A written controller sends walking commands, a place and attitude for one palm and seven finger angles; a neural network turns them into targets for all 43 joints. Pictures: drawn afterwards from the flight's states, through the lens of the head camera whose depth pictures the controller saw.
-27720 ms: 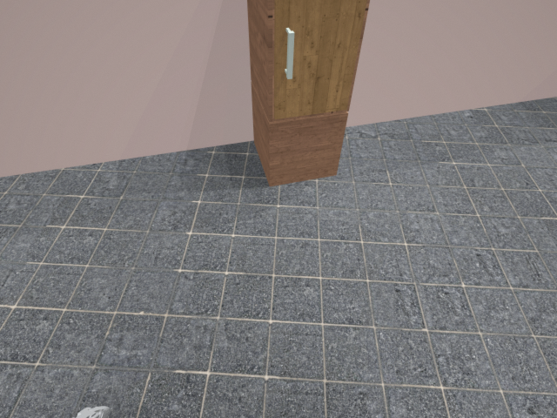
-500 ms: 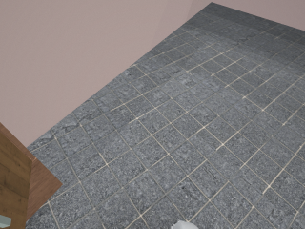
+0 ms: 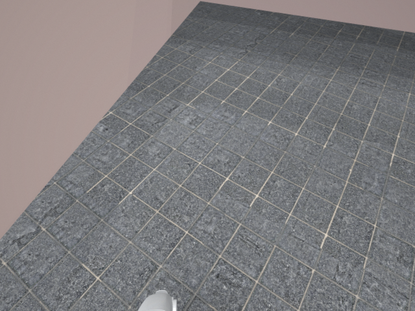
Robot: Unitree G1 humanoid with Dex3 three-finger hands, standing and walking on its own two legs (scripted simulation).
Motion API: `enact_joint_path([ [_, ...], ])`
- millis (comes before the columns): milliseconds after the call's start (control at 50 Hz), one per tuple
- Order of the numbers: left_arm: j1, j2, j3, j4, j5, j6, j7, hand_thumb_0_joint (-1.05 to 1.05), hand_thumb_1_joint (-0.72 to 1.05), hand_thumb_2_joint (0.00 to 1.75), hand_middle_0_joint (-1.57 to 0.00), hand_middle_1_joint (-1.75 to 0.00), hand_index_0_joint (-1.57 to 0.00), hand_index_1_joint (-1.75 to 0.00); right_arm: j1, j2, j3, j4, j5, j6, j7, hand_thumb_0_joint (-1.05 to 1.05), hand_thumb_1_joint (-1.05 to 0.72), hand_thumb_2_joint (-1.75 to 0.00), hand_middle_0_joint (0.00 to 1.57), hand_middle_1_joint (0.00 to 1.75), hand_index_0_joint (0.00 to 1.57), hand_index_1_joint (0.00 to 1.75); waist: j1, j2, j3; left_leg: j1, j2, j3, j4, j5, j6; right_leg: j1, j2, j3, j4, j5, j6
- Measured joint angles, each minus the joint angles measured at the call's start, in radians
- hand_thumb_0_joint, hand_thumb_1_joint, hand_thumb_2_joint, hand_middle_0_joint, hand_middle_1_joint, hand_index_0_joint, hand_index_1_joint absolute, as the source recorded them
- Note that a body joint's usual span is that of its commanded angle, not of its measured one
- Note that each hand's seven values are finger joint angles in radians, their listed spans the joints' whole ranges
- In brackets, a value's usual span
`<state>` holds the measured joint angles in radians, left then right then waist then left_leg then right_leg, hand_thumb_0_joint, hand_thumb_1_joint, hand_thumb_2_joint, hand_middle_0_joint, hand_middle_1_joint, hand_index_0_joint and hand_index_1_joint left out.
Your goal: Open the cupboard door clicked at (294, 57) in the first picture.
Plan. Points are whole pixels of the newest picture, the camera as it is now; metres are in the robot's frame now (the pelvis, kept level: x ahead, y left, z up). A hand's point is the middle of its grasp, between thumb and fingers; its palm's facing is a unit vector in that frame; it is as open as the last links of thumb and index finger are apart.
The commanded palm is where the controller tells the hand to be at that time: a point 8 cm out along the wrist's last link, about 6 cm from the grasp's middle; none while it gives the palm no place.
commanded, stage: walk to a spot facing it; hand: left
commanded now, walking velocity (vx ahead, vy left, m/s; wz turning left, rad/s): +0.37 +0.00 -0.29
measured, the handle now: out of the picture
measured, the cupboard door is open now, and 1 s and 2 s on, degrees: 50 50 50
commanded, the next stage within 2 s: turn to face it in 1.00 s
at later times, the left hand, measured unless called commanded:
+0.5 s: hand (159, 221) +0.36 +0.14 -0.16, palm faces -0.24 -0.96 -0.18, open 7.4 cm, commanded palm none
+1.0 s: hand (198, 200) +0.43 +0.04 -0.17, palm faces -0.11 -0.98 -0.19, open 7.3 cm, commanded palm none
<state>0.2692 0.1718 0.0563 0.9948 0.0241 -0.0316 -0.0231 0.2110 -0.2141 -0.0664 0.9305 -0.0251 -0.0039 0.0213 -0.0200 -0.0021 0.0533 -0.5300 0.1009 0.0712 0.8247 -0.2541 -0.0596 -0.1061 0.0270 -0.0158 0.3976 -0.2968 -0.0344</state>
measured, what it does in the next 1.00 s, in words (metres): walks ahead: left foot, then right foot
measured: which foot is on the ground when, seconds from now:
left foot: up 0.00-0.08, down 0.10-0.60, up 0.62-1.00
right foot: down 0.00-0.10, up 0.12-0.56, down 0.58-1.00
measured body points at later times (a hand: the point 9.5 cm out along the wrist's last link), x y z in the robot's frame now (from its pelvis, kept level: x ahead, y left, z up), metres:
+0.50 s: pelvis +0.21 -0.01 +0.00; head +0.26 -0.02 +0.45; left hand +0.37 +0.19 -0.15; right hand +0.07 -0.19 -0.15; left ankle +0.15 +0.12 -0.74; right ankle +0.29 -0.15 -0.70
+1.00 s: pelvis +0.43 -0.13 +0.00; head +0.45 -0.14 +0.45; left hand +0.43 +0.09 -0.15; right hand +0.48 -0.38 -0.15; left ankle +0.57 -0.01 -0.69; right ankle +0.31 -0.14 -0.74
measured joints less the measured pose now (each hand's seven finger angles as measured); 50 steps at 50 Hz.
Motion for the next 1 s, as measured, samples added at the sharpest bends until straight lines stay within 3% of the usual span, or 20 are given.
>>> enact_joint_path([
  [100, 0.043, -0.001, 0.007, 0.031, -0.004, 0.004, 0.001, 0.01, 0.9, 0.89, -0.2, -0.3, -0.2, -0.3, -0.026, 0.024, 0.015, -0.022, 0.0, -0.037, -0.001, 0.01, -0.9, -0.9, 0.2, 0.3, 0.2, 0.3, 0.023, -0.015, -0.005, 0.113, -0.038, 0.016, -0.236, 0.025, 0.02, 0.048, 0.005, 0.034, 0.069, -0.109, 0.022],
  [160, 0.036, 0.013, 0.017, 0.049, -0.006, 0.021, 0.003, 0.01, 0.9, 0.89, -0.2, -0.3, -0.2, -0.3, -0.028, 0.042, 0.029, -0.027, -0.015, -0.069, -0.018, 0.01, -0.9, -0.9, 0.2, 0.3, 0.2, 0.3, 0.019, -0.037, 0.003, 0.121, -0.043, 0.053, -0.177, 0.02, 0.093, -0.11, 0.001, 0.05, 0.476, -0.188, -0.004],
  [200, 0.013, 0.024, 0.022, 0.055, 0.0, 0.024, 0.0, 0.01, 0.9, 0.89, -0.2, -0.3, -0.2, -0.3, -0.003, 0.058, 0.037, -0.021, -0.016, -0.071, -0.027, 0.01, -0.9, -0.9, 0.2, 0.3, 0.2, 0.3, 0.017, -0.048, 0.003, 0.161, -0.047, 0.077, -0.2, -0.007, 0.104, -0.238, -0.014, 0.038, 0.722, -0.117, -0.01],
  [240, -0.013, 0.032, 0.027, 0.046, 0.005, 0.025, -0.006, 0.01, 0.91, 0.89, -0.2, -0.3, -0.19, -0.3, 0.031, 0.074, 0.042, 0.003, -0.014, -0.074, -0.034, 0.01, -0.9, -0.9, 0.2, 0.3, 0.2, 0.3, 0.022, -0.052, 0.003, 0.217, -0.052, 0.099, -0.266, 0.001, 0.098, -0.339, -0.042, 0.022, 0.825, -0.031, -0.003],
  [280, -0.034, 0.033, 0.03, 0.029, 0.008, 0.027, -0.007, 0.01, 0.91, 0.89, -0.2, -0.3, -0.19, -0.3, 0.067, 0.075, 0.033, 0.034, -0.006, -0.077, -0.048, 0.0, -0.92, -0.9, 0.21, 0.3, 0.2, 0.3, 0.026, -0.049, -0.002, 0.275, -0.057, 0.121, -0.34, 0.011, 0.094, -0.418, -0.067, 0.017, 0.836, 0.032, 0.008],
  [340, -0.064, 0.028, 0.031, 0.008, 0.009, 0.031, -0.008, 0.01, 0.91, 0.9, -0.19, -0.3, -0.19, -0.3, 0.124, 0.07, 0.034, 0.078, -0.003, -0.077, -0.048, 0.0, -0.93, -0.9, 0.21, 0.3, 0.2, 0.3, 0.022, -0.038, -0.007, 0.35, -0.058, 0.147, -0.427, 0.016, 0.088, -0.497, -0.098, 0.007, 0.776, 0.097, 0.02],
  [420, -0.11, 0.02, 0.023, -0.003, 0.009, 0.036, -0.012, 0.01, 0.91, 0.9, -0.19, -0.3, -0.19, -0.3, 0.196, 0.072, 0.039, 0.127, -0.004, -0.07, -0.041, 0.01, -0.92, -0.9, 0.2, 0.3, 0.2, 0.3, 0.002, -0.025, -0.001, 0.433, -0.054, 0.173, -0.487, -0.006, 0.069, -0.52, -0.126, -0.023, 0.59, 0.145, 0.023],
  [500, -0.162, 0.011, 0.012, -0.003, 0.006, 0.041, -0.016, 0.01, 0.91, 0.9, -0.19, -0.3, -0.19, -0.3, 0.257, 0.08, 0.044, 0.164, -0.01, -0.06, -0.036, 0.01, -0.91, -0.9, 0.2, 0.3, 0.2, 0.3, -0.033, -0.016, 0.014, 0.501, -0.042, 0.197, -0.496, -0.057, 0.035, -0.471, -0.122, -0.062, 0.379, 0.135, 0.008],
  [580, -0.199, 0.003, 0.001, -0.014, 0.004, 0.018, -0.018, 0.01, 0.91, 0.9, -0.19, -0.3, -0.19, -0.3, 0.314, 0.09, 0.049, 0.203, -0.008, -0.045, -0.03, 0.01, -0.91, -0.9, 0.2, 0.3, 0.2, 0.3, -0.054, -0.002, 0.023, 0.533, 0.001, 0.204, -0.398, -0.161, -0.012, -0.342, -0.081, -0.105, 0.213, 0.1, -0.03],
  [620, -0.21, -0.005, 0.002, -0.019, 0.002, -0.015, -0.009, 0.01, 0.91, 0.9, -0.19, -0.3, -0.19, -0.3, 0.303, 0.097, 0.048, 0.228, 0.006, -0.026, -0.023, 0.01, -0.91, -0.9, 0.2, 0.3, 0.2, 0.3, -0.044, 0.007, 0.041, 0.442, 0.041, 0.154, -0.125, -0.235, 0.007, -0.323, -0.06, -0.117, 0.254, 0.052, -0.05],
  [660, -0.196, -0.012, 0.0, -0.018, -0.009, -0.033, 0.004, 0.0, 0.91, 0.9, -0.19, -0.3, -0.19, -0.3, 0.261, 0.1, 0.039, 0.238, 0.013, -0.009, -0.021, 0.01, -0.91, -0.9, 0.2, 0.3, 0.2, 0.3, -0.038, -0.001, 0.053, 0.301, 0.022, 0.062, 0.196, -0.234, 0.029, -0.283, -0.051, -0.12, 0.255, 0.015, -0.061],
  [700, -0.161, -0.024, -0.004, -0.004, -0.014, -0.036, 0.016, 0.0, 0.91, 0.89, -0.2, -0.3, -0.19, -0.3, 0.209, 0.095, 0.028, 0.225, 0.012, -0.005, -0.024, 0.01, -0.9, -0.9, 0.2, 0.3, 0.2, 0.3, -0.033, -0.002, 0.046, 0.184, 0.016, 0.021, 0.338, -0.16, 0.038, -0.218, -0.036, -0.123, 0.187, 0.025, -0.055],
  [740, -0.124, -0.026, 0.024, -0.002, -0.032, -0.053, 0.039, -0.02, 0.94, 0.89, -0.2, -0.3, -0.2, -0.3, 0.161, 0.089, 0.018, 0.197, 0.008, -0.008, -0.027, 0.01, -0.91, -0.9, 0.2, 0.3, 0.2, 0.3, -0.029, 0.003, 0.025, 0.092, 0.022, 0.0, 0.339, -0.096, 0.038, -0.155, -0.017, -0.13, 0.101, 0.039, -0.066],
  [840, -0.041, -0.002, 0.014, 0.036, -0.014, -0.064, 0.041, -0.04, 0.96, 0.89, -0.2, -0.3, -0.2, -0.3, 0.045, 0.067, -0.001, 0.13, 0.0, -0.008, -0.026, 0.01, -0.92, -0.9, 0.2, 0.3, 0.2, 0.3, -0.016, 0.013, -0.023, -0.049, 0.028, -0.007, 0.222, 0.025, 0.03, -0.023, 0.012, -0.14, -0.051, 0.049, -0.075],
  [1000, 0.092, -0.046, -0.029, 0.122, -0.01, -0.064, 0.039, -0.01, 0.92, 0.89, -0.2, -0.3, -0.19, -0.3, -0.093, 0.016, -0.001, 0.086, 0.01, -0.005, -0.003, 0.01, -0.92, -0.9, 0.2, 0.3, 0.2, 0.3, 0.02, 0.008, -0.012, -0.083, -0.008, 0.017, 0.012, 0.12, 0.05, 0.159, 0.026, -0.168, -0.14, -0.031, -0.057],
])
